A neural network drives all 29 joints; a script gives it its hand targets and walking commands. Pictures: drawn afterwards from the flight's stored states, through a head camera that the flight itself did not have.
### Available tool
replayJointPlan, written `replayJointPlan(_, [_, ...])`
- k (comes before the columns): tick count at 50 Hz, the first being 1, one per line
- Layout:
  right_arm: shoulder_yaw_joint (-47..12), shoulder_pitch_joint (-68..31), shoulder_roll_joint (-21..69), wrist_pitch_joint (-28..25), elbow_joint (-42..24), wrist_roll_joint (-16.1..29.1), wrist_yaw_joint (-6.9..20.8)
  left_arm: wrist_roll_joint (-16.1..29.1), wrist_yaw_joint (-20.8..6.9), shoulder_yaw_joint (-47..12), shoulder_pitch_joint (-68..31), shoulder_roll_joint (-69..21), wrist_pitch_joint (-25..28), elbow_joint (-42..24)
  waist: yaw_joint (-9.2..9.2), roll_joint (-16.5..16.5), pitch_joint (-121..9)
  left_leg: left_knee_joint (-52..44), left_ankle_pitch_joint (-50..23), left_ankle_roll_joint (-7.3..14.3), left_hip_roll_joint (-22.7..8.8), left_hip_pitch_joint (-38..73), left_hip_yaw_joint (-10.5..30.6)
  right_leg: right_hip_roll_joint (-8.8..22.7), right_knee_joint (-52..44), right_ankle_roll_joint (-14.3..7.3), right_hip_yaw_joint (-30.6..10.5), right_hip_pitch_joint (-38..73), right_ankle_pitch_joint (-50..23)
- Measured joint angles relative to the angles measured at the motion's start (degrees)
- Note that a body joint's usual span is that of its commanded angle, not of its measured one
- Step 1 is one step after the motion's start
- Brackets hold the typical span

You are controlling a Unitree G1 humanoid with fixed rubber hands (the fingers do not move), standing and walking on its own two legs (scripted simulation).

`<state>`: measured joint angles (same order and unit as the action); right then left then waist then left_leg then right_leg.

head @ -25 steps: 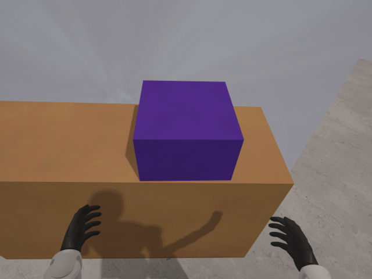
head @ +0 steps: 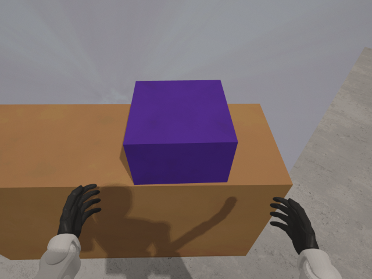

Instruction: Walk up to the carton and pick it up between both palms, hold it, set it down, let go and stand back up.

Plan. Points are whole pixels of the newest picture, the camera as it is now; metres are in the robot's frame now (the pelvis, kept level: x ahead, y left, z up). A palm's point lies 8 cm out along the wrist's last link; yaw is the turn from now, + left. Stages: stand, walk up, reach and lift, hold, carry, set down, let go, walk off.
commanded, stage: reach and lift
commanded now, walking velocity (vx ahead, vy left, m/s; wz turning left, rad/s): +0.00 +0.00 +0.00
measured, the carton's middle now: (179, 129) +0.56 +0.03 +0.00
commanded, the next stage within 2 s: none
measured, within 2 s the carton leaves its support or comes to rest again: neither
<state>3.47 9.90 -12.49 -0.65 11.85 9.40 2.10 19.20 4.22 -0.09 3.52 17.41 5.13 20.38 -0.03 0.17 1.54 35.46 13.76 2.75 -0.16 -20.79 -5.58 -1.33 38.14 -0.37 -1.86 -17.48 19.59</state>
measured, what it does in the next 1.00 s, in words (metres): stands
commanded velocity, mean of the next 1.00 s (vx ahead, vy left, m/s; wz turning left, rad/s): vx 0.00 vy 0.00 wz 0.00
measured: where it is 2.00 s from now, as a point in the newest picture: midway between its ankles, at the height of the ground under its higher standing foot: outside the picture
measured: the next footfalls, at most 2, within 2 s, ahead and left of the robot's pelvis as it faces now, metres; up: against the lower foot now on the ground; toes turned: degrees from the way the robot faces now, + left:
none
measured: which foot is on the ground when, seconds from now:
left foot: down 0.00-1.00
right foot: down 0.00-1.00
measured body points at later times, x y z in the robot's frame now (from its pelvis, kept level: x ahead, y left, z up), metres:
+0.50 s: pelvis +0.02 +0.00 +0.01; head +0.05 -0.01 +0.45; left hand +0.34 +0.23 +0.03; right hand +0.34 -0.22 +0.04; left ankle +0.06 +0.10 -0.72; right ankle +0.01 -0.11 -0.72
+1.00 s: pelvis +0.02 +0.00 +0.01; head +0.05 +0.00 +0.45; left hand +0.41 +0.24 +0.07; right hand +0.41 -0.20 +0.06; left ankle +0.06 +0.10 -0.72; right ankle +0.01 -0.11 -0.72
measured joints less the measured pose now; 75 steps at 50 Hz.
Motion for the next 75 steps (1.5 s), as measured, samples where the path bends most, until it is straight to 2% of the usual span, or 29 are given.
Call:
replayJointPlan(8, [0.0,-4.9,0.0,2.4,-0.8,0.0,-1.7,0.4,-2.2,0.0,-7.2,0.3,-4.9,1.7,-0.01,-0.6,0.0,-0.8,0.0,0.0,0.0,0.1,0.0,0.0,-0.7,0.0,0.0,0.0,0.0])
replayJointPlan(14, [0.0,-9.3,0.0,3.6,-0.2,0.3,-2.5,0.4,-2.5,0.0,-9.2,0.4,-8.1,1.9,-0.01,-0.1,0.0,-1.7,0.0,-0.3,0.0,0.1,0.0,0.0,-1.6,-0.2,0.0,0.0,0.0])
replayJointPlan(29, [0.0,-21.4,0.0,5.9,8.4,2.6,-4.3,0.4,-3.0,0.0,-17.8,3.1,-13.5,3.3,-0.01,0.5,0.0,-2.8,0.0,-0.5,0.0,0.1,0.0,0.0,-2.7,-0.2,-0.1,0.0,0.0])
replayJointPlan(43, [0.0,-33.7,0.0,7.3,20.4,2.7,-4.6,0.4,-3.3,0.0,-32.2,3.7,-14.9,16.9,-0.01,0.5,0.0,-2.8,-0.1,-0.5,0.0,0.1,0.0,0.0,-2.7,-0.3,-0.1,0.0,-0.1])
replayJointPlan(55, [0.0,-44.3,0.0,6.5,33.7,2.7,-4.6,0.5,-3.3,0.0,-41.4,4.2,-10.9,29.8,-0.01,1.4,-0.7,-2.8,-0.1,-0.5,0.0,-0.3,0.0,0.0,-2.7,-0.3,-0.1,-0.3,-0.1])
replayJointPlan(65, [0.0,-51.2,-0.1,4.3,44.7,2.9,-4.6,3.8,-3.1,-1.1,-49.8,4.3,-6.6,42.9,-0.01,1.5,-5.4,-2.8,-0.1,-0.6,0.0,-3.6,0.0,0.0,-2.7,-0.3,-0.1,-3.7,-0.1])
replayJointPlan(75, [0.0,-58.5,-0.7,2.4,51.4,3.8,-4.6,5.7,-3.1,-3.3,-56.9,4.4,-4.3,51.2,-0.01,0.8,-7.4,-2.8,-0.1,-0.6,0.0,-7.0,0.0,0.0,-2.7,-0.3,-0.1,-7.1,-0.1])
